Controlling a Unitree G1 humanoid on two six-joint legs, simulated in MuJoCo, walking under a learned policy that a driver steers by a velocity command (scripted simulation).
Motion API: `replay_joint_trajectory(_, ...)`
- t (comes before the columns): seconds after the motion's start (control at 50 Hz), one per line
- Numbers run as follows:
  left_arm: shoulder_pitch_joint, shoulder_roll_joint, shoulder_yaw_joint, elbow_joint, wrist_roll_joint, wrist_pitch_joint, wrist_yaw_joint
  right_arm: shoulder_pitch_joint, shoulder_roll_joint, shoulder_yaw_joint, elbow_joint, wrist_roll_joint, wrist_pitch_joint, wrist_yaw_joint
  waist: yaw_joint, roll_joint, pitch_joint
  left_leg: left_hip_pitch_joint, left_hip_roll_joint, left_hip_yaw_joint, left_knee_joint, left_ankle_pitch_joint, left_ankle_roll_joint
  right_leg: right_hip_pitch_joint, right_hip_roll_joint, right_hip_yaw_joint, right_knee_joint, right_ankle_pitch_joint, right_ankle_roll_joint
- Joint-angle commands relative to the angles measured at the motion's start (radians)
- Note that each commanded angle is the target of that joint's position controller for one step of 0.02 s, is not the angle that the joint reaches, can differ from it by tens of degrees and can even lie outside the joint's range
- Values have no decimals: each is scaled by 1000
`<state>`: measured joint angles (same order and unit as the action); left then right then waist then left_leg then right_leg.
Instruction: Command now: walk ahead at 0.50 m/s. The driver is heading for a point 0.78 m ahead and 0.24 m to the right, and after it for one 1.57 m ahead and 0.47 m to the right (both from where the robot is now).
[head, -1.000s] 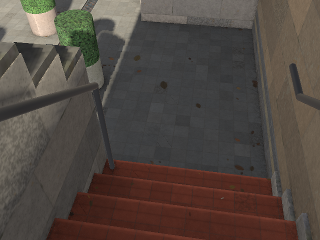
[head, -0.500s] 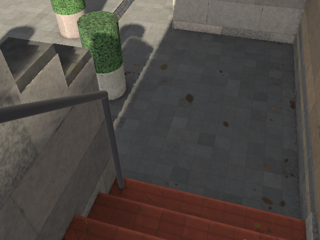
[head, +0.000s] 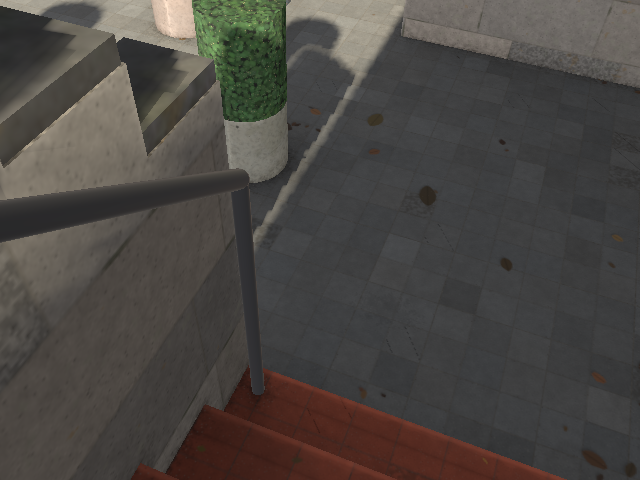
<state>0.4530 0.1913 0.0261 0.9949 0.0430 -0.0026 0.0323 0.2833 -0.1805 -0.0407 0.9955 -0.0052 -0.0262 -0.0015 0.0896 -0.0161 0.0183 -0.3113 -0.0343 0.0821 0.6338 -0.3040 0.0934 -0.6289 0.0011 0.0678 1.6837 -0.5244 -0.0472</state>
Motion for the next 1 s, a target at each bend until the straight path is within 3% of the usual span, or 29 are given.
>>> replay_joint_trajectory(0.02,-25,53,18,-73,26,26,-23,127,-126,-15,16,6,-33,-19,-13,70,110,-153,289,-287,-244,305,178,-78,-73,10,-459,363,86)
replay_joint_trajectory(0.04,45,27,13,-37,36,39,-25,144,-164,-23,22,0,-39,-19,9,110,59,-157,297,-297,-214,473,188,-17,-59,-18,-444,400,88)
replay_joint_trajectory(0.06,106,48,24,-4,19,44,-24,134,-206,-39,15,-1,-53,-10,31,103,6,-155,296,-289,-179,601,181,48,-36,-33,-409,529,68)
replay_joint_trajectory(0.1,-47,78,42,-53,-9,28,-31,166,-115,-27,50,31,-66,-19,-5,124,25,-69,230,-264,-111,292,123,-75,-49,63,-626,831,28)
replay_joint_trajectory(0.14,-169,65,36,-97,9,15,-42,132,-77,-18,46,31,-66,-28,-23,92,66,-170,173,-222,-81,-46,86,22,-38,31,-847,1097,24)
replay_joint_trajectory(0.26,-423,76,24,-187,1,2,-48,233,-127,-21,36,-26,-41,-37,-171,61,169,-119,184,-268,113,-118,107,75,-27,11,-1067,972,14)
replay_joint_trajectory(0.34,-305,87,37,-139,-43,-13,-46,291,-126,-18,43,-46,-2,-69,-184,46,178,1,177,-262,393,164,120,253,-79,-28,-1361,790,-15)
replay_joint_trajectory(0.38,116,132,69,12,-34,-8,-38,233,-163,-32,44,-43,5,-57,20,-27,-18,-145,97,-180,859,316,112,721,-50,-99,-1380,803,-43)
replay_joint_trajectory(0.4,173,193,76,37,-19,-16,-44,299,-95,-36,46,-23,-4,-45,-8,-264,-59,-355,-82,-84,1340,-400,68,896,-178,23,-1311,1225,-113)
replay_joint_trajectory(0.42,200,206,63,33,-14,-25,-64,358,-68,-29,17,10,-9,-55,-74,-297,-166,-707,-59,-98,1604,-668,57,1169,-302,114,-892,1488,-111)
replay_joint_trajectory(0.44,225,202,61,26,-38,-25,-74,338,-98,-23,9,21,-16,-57,-23,-217,-223,-834,-38,-116,1625,-592,70,1151,-354,141,-927,1387,-132)
replay_joint_trajectory(0.46,219,207,61,34,-47,-24,-60,218,-105,-24,-36,16,-11,-64,-1,-166,-199,-925,-37,-106,1604,-470,51,1041,-407,246,-1072,1006,-227)
replay_joint_trajectory(0.48,166,191,51,24,-23,-26,-46,142,-120,-27,-36,-8,1,-55,-11,-98,-86,-914,22,-179,1426,-325,33,823,-413,333,-1196,469,-269)
replay_joint_trajectory(0.5,128,132,28,15,-12,-28,-37,89,-130,-34,-31,-24,19,-43,-39,-72,19,-881,27,-185,1346,-232,14,638,-390,353,-1231,381,-259)
replay_joint_trajectory(0.54,61,69,-11,33,-6,-54,-35,87,-78,-34,-5,-38,38,-35,-143,9,126,-787,39,-240,1047,31,-15,351,-279,243,-1141,529,-143)
replay_joint_trajectory(0.56,-42,81,-17,-5,-23,-77,-24,3,-53,-15,-54,-38,44,-14,-182,12,152,-596,38,-162,710,208,-60,117,-222,147,-1254,486,-101)
replay_joint_trajectory(0.58,-95,114,-16,-25,-27,-92,-18,-47,-56,-23,-65,-50,34,-3,-186,-48,151,-429,62,-113,494,334,-81,25,-200,151,-1315,509,-125)
replay_joint_trajectory(0.6,-63,151,1,-2,-33,-95,-16,-5,-41,-22,-28,-66,44,0,-179,-106,90,-320,64,-83,479,408,-84,52,-194,151,-1291,680,-131)
replay_joint_trajectory(0.62,-24,195,18,13,-24,-94,-19,123,-40,-27,43,-56,63,-1,-203,-172,-3,-265,52,-92,607,486,-68,127,-221,170,-1237,742,-145)
replay_joint_trajectory(0.66,61,72,-8,49,-46,-94,0,-44,-101,-47,7,-36,44,6,-146,-61,97,-544,87,-196,320,640,-43,365,-157,151,-1125,453,-137)
replay_joint_trajectory(0.72,60,75,-6,34,-35,-90,8,-252,-46,-24,-41,-45,2,33,-65,14,105,-343,59,-92,77,924,-45,252,-114,134,-1097,123,-138)
replay_joint_trajectory(0.78,129,74,-3,61,-10,-85,-13,-309,-41,-10,-59,-22,9,22,5,-17,163,-303,65,-78,-26,780,-54,304,-110,158,-998,234,-155)
replay_joint_trajectory(0.8,298,23,-45,145,87,-110,-43,-270,17,62,-102,-165,1,110,18,-49,246,-443,182,-218,-132,805,-41,332,-157,205,-916,172,-198)
replay_joint_trajectory(0.84,242,62,-39,130,76,-111,-76,-315,-23,69,-156,-166,4,127,34,36,164,-303,139,-119,-199,713,-50,323,-128,238,-832,214,-231)
replay_joint_trajectory(0.9,185,131,-35,113,56,-101,-89,-172,-71,75,-133,-115,-9,119,-7,66,112,35,130,-133,-317,596,-51,235,-78,277,-655,230,-212)
replay_joint_trajectory(0.94,179,209,-12,140,63,-86,-137,297,-202,11,19,-85,-39,94,-188,156,15,573,118,-20,-397,772,-5,40,57,160,-259,341,-136)
replay_joint_trajectory(0.96,270,93,-14,169,52,-88,-173,505,-265,-6,69,-86,-35,108,-206,308,-285,1105,321,-169,71,1223,220,-283,163,47,238,-192,-46)
replay_joint_trajectory(0.98,138,102,-12,60,-6,-107,-172,525,-308,-22,78,-111,-29,121,-249,206,-379,1155,428,-294,92,1213,292,-465,128,-19,461,-336,-29)
replay_joint_trajectory(1.0,6,78,-18,-15,-14,-113,-158,447,-266,-17,74,-134,-37,101,-249,100,-254,1003,444,-303,15,1007,263,-590,85,-34,395,-248,-35)
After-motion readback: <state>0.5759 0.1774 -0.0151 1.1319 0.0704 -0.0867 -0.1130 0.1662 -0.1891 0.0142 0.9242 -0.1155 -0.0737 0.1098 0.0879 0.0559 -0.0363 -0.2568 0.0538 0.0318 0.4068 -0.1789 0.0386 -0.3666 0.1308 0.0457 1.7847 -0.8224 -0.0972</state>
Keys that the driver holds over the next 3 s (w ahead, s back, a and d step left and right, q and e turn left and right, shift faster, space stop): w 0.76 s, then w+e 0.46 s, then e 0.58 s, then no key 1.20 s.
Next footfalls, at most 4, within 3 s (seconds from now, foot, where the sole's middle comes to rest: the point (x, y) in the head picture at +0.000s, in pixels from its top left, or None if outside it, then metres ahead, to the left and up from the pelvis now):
0.38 right None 0.30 -0.13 -0.95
0.94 left None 0.62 0.08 -1.14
1.38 right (406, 455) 0.84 -0.20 -1.33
1.70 left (339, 413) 0.96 0.02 -1.33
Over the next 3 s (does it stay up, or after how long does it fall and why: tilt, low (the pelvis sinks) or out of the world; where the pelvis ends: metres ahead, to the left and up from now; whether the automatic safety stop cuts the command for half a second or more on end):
stays up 0.95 -0.10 -0.73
